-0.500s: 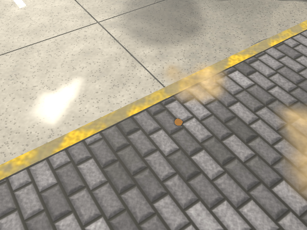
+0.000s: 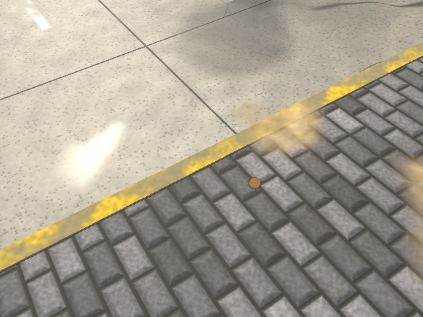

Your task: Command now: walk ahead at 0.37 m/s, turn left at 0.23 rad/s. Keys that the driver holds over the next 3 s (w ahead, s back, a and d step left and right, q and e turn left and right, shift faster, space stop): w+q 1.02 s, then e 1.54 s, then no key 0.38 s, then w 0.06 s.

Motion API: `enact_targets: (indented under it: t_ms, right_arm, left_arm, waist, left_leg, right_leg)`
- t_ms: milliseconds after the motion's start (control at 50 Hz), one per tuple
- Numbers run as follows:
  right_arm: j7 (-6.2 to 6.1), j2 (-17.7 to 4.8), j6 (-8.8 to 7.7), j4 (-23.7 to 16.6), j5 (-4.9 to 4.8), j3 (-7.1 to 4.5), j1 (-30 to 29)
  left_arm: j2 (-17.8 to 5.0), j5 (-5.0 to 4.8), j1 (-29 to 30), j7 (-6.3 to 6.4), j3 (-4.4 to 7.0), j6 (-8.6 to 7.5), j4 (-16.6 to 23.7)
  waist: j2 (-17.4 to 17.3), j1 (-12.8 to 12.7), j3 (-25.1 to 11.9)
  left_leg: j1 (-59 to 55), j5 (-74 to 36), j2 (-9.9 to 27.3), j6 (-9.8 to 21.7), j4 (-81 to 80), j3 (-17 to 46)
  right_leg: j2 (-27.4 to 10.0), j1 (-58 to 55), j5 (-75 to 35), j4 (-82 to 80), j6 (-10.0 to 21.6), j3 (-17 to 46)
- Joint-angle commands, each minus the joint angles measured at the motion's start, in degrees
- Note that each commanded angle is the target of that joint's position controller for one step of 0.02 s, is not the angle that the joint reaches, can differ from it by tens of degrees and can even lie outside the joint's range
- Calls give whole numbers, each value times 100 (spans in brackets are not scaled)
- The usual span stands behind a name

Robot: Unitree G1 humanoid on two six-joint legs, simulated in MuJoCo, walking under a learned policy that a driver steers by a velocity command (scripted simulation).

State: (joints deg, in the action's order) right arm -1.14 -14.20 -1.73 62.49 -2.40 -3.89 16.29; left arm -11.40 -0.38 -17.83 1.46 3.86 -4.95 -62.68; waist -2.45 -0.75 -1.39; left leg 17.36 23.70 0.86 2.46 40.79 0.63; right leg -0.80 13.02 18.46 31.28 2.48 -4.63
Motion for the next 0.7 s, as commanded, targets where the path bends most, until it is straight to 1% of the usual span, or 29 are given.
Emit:
enact_targets:
  t_ms: [20,40,60,80,100,120,140,200,240,280,300,320,340,360,380,400,420,440,460,480,500,520,540,560,580,600,620,660,700]
  right_arm:
    - [46,-236,-269,-808,-125,7,-1116]
    - [80,-321,-307,-755,-126,-13,-963]
    - [86,-331,-325,-662,-57,-38,-832]
    - [95,-386,-326,-625,-8,-77,-806]
    - [129,-350,-299,-594,12,-96,-797]
    - [170,-231,-257,-592,23,-89,-828]
    - [206,-131,-213,-642,35,-75,-919]
    - [273,57,-160,-1033,48,9,-1604]
    - [345,127,-159,-1280,72,77,-2062]
    - [427,134,-160,-1477,69,113,-2366]
    - [465,120,-165,-1564,62,119,-2477]
    - [498,86,-174,-1645,56,110,-2536]
    - [528,16,-183,-1714,58,78,-2529]
    - [554,-95,-181,-1748,67,24,-2391]
    - [566,-267,-167,-1701,67,-62,-1972]
    - [558,-563,-142,-1576,58,-202,-1245]
    - [486,-929,-99,-1370,51,-399,-298]
    - [336,-1307,-19,-1217,56,-527,379]
    - [324,-1694,-80,-1399,174,-518,261]
    - [292,-1194,-115,-1294,227,-394,452]
    - [287,-881,-207,-1309,197,-319,116]
    - [332,-710,-290,-1461,138,-258,-420]
    - [345,-550,-325,-1572,138,-204,-788]
    - [325,-474,-332,-1639,182,-162,-909]
    - [293,-518,-332,-1648,163,-163,-881]
    - [245,-591,-330,-1636,135,-170,-778]
    - [197,-694,-330,-1636,140,-190,-656]
    - [101,-879,-316,-1657,152,-239,-412]
    - [59,-911,-278,-1671,120,-251,-179]
  left_arm:
    - [-812,80,-1609,4,113,-164,-239]
    - [-630,25,-1141,-20,43,-222,-104]
    - [-601,12,-814,-63,10,-241,4]
    - [-526,38,-665,-83,-17,-238,66]
    - [-396,88,-701,-84,-56,-221,73]
    - [-367,138,-845,-70,-72,-213,49]
    - [-394,165,-957,-41,-74,-202,33]
    - [-581,192,-929,55,-65,-175,143]
    - [-699,149,-1027,106,-47,-167,186]
    - [-761,96,-1200,120,-25,-146,169]
    - [-784,71,-1250,117,-13,-124,166]
    - [-833,54,-1230,116,1,-102,188]
    - [-916,37,-1180,126,23,-85,225]
    - [-1019,13,-1122,148,53,-60,270]
    - [-1119,0,-1032,175,86,-15,336]
    - [-1261,0,-897,173,125,24,412]
    - [-1307,-26,-647,142,131,7,526]
    - [-1012,99,-622,82,59,-82,701]
    - [-231,-4,-1121,-61,-179,-313,1074]
    - [-756,-209,-205,-127,-40,-549,1274]
    - [-921,-306,183,-120,7,-609,1457]
    - [-931,-201,246,-45,37,-596,1425]
    - [-986,-82,182,8,113,-521,1401]
    - [-967,-43,29,4,144,-423,1430]
    - [-901,2,7,4,156,-351,1514]
    - [-837,53,86,5,153,-292,1599]
    - [-796,97,286,13,141,-246,1704]
    - [-763,144,873,39,109,-201,1951]
    - [-670,131,1437,24,49,-208,2124]
  waist:
    - [1245,-499,877]
    - [948,-265,1024]
    - [781,-121,942]
    - [743,-67,907]
    - [760,-72,802]
    - [789,-107,720]
    - [754,-124,705]
    - [641,-191,929]
    - [652,-303,1013]
    - [632,-360,1087]
    - [626,-354,1106]
    - [659,-296,1072]
    - [768,-186,953]
    - [939,-16,752]
    - [1125,254,461]
    - [1248,642,48]
    - [1157,1166,-412]
    - [266,1248,-962]
    - [-1019,506,-1856]
    - [-355,888,-1726]
    - [-173,719,-906]
    - [505,366,-475]
    - [621,106,-246]
    - [495,-87,-169]
    - [381,-181,-93]
    - [299,-214,-7]
    - [228,-189,75]
    - [72,-25,207]
    - [-33,198,256]
  left_leg:
    - [3788,360,56,268,2600,731]
    - [3984,-250,159,344,2756,846]
    - [3826,-725,258,367,2644,873]
    - [3611,-1124,328,355,2364,871]
    - [3343,-1401,338,311,2209,756]
    - [3181,-1633,304,246,2159,614]
    - [3146,-1811,290,178,2061,521]
    - [2919,-2380,250,63,1066,206]
    - [2593,-2656,241,74,457,-176]
    - [2487,-2597,211,172,65,-389]
    - [2453,-2471,172,245,-105,-497]
    - [2299,-2303,88,339,-255,-636]
    - [2016,-2095,-53,446,-324,-804]
    - [1663,-1831,-235,559,-301,-968]
    - [1143,-1556,-449,672,-236,-1098]
    - [241,-1464,-598,830,-347,-1059]
    - [-1205,-1847,-642,1066,-875,-792]
    - [-2969,-1446,387,1415,-948,918]
    - [-4433,-623,1955,2684,-1900,4662]
    - [-4292,-646,1750,2316,-2531,4528]
    - [-3528,-1187,1538,1996,-2541,3505]
    - [-2515,-1777,1209,1753,-2592,2799]
    - [-1717,-2205,953,1605,-2645,2249]
    - [-1158,-2379,814,1578,-2741,1975]
    - [-809,-2472,750,1591,-2829,1897]
    - [-500,-2573,721,1604,-2901,1761]
    - [-226,-2648,673,1602,-2962,1627]
    - [54,-2627,513,1507,-2989,1441]
    - [128,-2390,294,1278,-2868,1278]
  right_leg:
    - [-2457,-1784,2429,-2365,1194,3900]
    - [-2223,-1761,1879,-2339,926,3270]
    - [-1979,-1692,1038,-2345,679,2587]
    - [-1766,-1631,97,-2322,469,1909]
    - [-1539,-1561,-683,-2277,332,1316]
    - [-1408,-1502,-1291,-2240,302,914]
    - [-1342,-1454,-1691,-2244,321,631]
    - [-1236,-1047,-2085,-2460,320,33]
    - [-1258,-940,-2201,-2591,283,-283]
    - [-1360,-1204,-2574,-2506,271,-501]
    - [-1411,-1408,-2927,-2375,265,-610]
    - [-1451,-1581,-3624,-2162,251,-731]
    - [-1498,-1737,-4693,-1850,233,-829]
    - [-1553,-1898,-5881,-1417,214,-899]
    - [-1588,-1990,-6927,-758,190,-948]
    - [-1610,-1857,-7349,182,166,-896]
    - [-1426,-1193,-6791,1459,20,-915]
    - [-1004,558,-3150,3468,-163,-785]
    - [294,2633,1441,5450,-376,249]
    - [73,3231,1152,5758,-182,1204]
    - [-197,3489,600,5358,-46,1120]
    - [-439,3117,250,4845,-63,1073]
    - [-592,2707,75,4403,-131,1036]
    - [-712,2316,-8,4197,-186,1061]
    - [-754,2171,-22,3926,-272,1014]
    - [-787,2113,-54,3625,-371,939]
    - [-781,2111,-231,3285,-465,854]
    - [-668,2195,-886,2396,-610,717]
    - [-441,2025,-1703,1288,-606,671]
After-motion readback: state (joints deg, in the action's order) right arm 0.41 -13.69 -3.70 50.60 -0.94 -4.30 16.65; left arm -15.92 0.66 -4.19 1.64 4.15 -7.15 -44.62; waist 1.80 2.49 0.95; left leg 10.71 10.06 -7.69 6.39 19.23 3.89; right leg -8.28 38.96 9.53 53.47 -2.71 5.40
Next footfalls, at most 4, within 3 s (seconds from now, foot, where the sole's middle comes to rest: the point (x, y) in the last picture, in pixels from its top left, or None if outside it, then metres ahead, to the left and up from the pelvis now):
0.44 left None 0.35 0.14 -0.77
0.90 right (218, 271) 0.69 0.06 -0.77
1.32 left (132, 272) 0.69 0.35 -0.77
1.72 right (207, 251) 0.76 0.10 -0.77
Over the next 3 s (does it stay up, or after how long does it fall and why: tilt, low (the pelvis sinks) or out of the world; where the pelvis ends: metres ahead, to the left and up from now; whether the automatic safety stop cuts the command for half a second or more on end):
stays up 0.67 0.13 0.01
